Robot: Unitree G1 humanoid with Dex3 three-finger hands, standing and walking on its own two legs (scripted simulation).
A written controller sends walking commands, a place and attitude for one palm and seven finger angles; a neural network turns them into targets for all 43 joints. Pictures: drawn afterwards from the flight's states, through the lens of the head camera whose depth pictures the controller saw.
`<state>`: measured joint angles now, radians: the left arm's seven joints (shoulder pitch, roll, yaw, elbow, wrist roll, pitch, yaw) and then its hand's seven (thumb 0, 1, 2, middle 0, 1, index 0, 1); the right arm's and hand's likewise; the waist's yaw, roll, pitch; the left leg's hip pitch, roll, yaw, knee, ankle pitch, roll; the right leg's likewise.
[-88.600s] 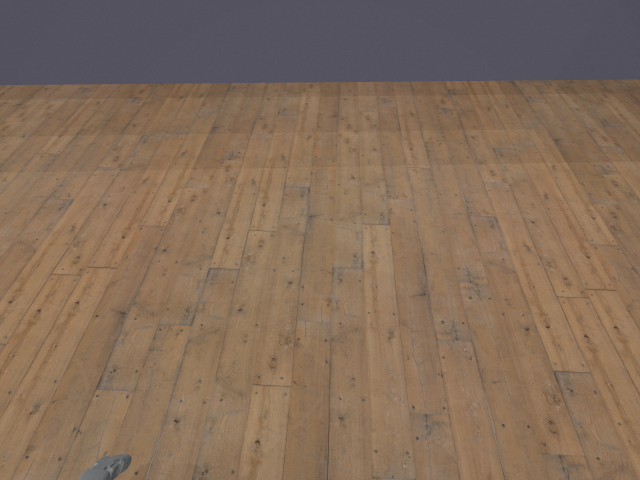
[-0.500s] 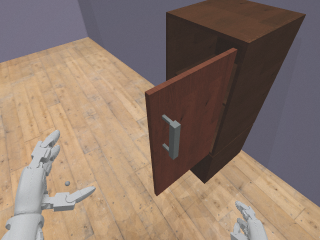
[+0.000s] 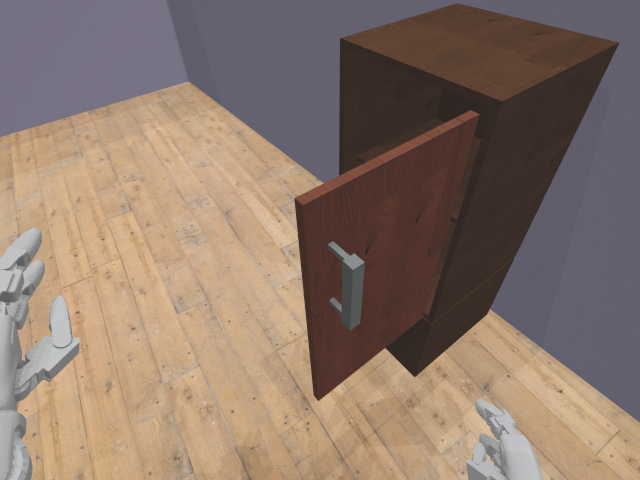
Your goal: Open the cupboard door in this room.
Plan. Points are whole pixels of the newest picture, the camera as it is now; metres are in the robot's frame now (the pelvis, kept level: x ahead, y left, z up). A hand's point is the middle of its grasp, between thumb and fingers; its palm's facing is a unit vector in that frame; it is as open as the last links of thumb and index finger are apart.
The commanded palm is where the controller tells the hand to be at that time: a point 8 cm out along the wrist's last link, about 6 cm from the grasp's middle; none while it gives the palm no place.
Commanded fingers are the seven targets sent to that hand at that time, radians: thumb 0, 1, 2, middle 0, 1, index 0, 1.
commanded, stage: draw the hand back to the body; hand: left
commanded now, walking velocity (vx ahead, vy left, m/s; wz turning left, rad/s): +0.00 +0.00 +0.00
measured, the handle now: (343, 286) +0.40 +0.03 +0.00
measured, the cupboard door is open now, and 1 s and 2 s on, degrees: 90 90 90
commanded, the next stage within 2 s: step back with the hand held close in 0.22 s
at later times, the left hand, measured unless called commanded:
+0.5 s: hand (88, 341) +0.19 +0.25 +0.16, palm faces +0.42 -0.78 -0.48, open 7.5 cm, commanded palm +0.13 +0.29 +0.17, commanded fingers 0.00 0.90 0.90 -0.20 -0.30 -0.20 -0.30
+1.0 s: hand out of the picture +0.09 +0.28 +0.15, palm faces +0.42 -0.75 -0.51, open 7.5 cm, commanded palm +0.02 +0.32 +0.17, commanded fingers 0.00 0.90 0.90 -0.20 -0.30 -0.20 -0.30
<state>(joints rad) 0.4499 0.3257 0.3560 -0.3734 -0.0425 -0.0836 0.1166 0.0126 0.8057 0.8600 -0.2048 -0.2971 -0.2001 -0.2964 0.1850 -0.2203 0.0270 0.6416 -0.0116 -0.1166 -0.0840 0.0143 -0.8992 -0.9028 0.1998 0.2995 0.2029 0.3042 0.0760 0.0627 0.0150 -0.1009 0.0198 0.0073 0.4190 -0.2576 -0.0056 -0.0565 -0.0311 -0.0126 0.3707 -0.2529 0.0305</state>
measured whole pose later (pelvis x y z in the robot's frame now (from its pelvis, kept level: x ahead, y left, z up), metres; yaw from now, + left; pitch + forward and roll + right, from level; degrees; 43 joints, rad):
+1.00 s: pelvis -0.10 +0.01 -0.01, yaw +2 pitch -2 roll -2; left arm 0.53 0.43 0.43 -0.50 -0.01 -0.20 0.13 0.02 0.88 0.90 -0.21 -0.30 -0.21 -0.30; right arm 0.19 -0.21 0.01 0.54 0.01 -0.06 -0.08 0.01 -0.90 -0.90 0.20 0.30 0.20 0.30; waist 0.00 0.00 0.06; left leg -0.38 0.02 -0.01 0.56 -0.18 0.03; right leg -0.31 0.00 0.02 0.51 -0.18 0.04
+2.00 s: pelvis -0.32 +0.00 +0.01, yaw +1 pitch +1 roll -2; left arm 0.62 0.47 0.43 -0.53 -0.04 -0.16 0.17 0.01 0.88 0.90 -0.21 -0.30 -0.21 -0.30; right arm 0.29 -0.16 0.02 0.63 -0.02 -0.12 -0.08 0.01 -0.90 -0.90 0.20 0.30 0.20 0.30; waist -0.02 -0.01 -0.04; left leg -0.27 0.06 0.11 0.28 -0.12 0.01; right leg -0.17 0.06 -0.13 0.56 -0.49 -0.02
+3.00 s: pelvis -0.33 +0.00 -0.02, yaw +1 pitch -2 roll -1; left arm 0.35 0.19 -0.02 0.90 0.01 0.05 0.00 0.02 0.90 0.89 -0.21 -0.30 -0.20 -0.29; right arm 0.22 -0.26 0.00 0.94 -0.02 0.04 -0.01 0.01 -0.90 -0.90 0.20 0.30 0.20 0.30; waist 0.00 -0.04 0.07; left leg -0.36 0.00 0.02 0.61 -0.20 0.03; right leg -0.11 0.04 -0.07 0.56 -0.42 -0.04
